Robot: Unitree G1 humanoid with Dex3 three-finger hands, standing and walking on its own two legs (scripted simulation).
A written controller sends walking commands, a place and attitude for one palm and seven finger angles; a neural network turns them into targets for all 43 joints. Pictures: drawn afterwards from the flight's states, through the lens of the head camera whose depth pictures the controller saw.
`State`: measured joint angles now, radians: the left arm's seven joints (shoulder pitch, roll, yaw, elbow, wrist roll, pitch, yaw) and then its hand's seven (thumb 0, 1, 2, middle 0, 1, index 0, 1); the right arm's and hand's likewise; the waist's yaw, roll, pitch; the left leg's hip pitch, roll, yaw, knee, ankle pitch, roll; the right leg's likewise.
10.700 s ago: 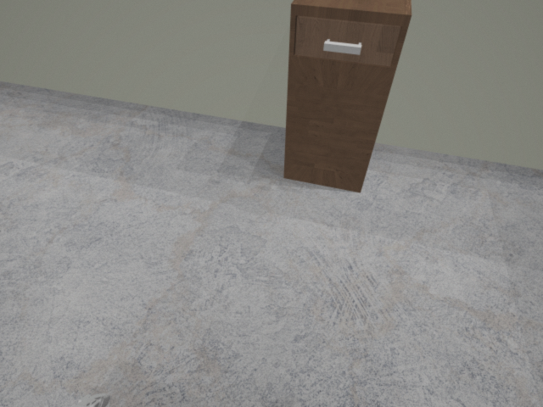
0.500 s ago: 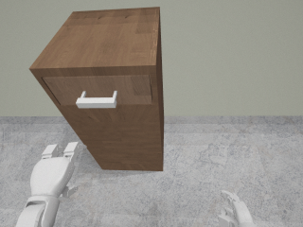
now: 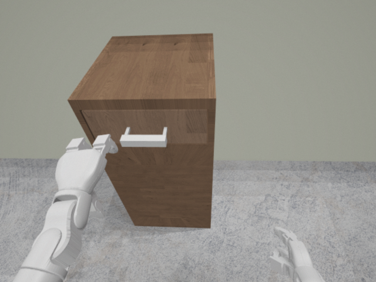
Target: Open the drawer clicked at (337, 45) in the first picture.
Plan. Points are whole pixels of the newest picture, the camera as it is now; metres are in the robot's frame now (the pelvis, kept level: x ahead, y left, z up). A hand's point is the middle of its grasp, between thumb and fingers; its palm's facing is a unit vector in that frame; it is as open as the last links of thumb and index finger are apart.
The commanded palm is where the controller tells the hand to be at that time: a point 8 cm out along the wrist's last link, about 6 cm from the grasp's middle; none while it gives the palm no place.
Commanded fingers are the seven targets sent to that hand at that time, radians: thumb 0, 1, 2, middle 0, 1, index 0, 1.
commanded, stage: raise the hand with hooked fingers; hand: left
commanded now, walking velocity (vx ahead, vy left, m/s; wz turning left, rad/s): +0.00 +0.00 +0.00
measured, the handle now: (145, 135) +0.51 +0.21 -0.01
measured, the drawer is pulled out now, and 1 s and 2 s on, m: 0.00 0.00 0.00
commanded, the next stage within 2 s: move the hooked fingers above the handle in 0.54 s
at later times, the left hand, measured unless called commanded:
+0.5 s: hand (80, 176) +0.28 +0.26 +0.10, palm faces +0.10 -0.08 -0.99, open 13.8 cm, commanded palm +0.26 +0.26 +0.16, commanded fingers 0.00 -0.50 0.30 -0.30 -1.20 -0.30 -1.20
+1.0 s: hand (98, 168) +0.31 +0.24 +0.09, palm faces +0.04 -0.06 -1.00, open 13.8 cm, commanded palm +0.29 +0.24 +0.15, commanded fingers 0.00 -0.50 0.30 -0.30 -1.20 -0.30 -1.20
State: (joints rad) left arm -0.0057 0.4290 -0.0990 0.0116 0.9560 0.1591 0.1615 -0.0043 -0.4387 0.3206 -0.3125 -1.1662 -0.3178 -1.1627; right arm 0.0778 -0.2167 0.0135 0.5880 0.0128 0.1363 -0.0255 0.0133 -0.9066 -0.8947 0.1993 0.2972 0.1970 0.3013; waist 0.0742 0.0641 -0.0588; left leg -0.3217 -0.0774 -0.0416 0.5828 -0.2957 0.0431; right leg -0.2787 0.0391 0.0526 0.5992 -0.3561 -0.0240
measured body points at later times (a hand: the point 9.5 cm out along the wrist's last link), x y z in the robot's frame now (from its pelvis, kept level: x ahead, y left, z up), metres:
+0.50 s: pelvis -0.02 +0.02 +0.01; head -0.01 -0.01 +0.46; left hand +0.27 +0.26 +0.16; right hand +0.15 -0.21 -0.11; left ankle +0.00 +0.09 -0.73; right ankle -0.03 -0.11 -0.73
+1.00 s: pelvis -0.02 -0.01 +0.01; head -0.01 -0.04 +0.45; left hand +0.30 +0.24 +0.15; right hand +0.17 -0.24 -0.10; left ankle +0.00 +0.09 -0.73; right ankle -0.03 -0.11 -0.73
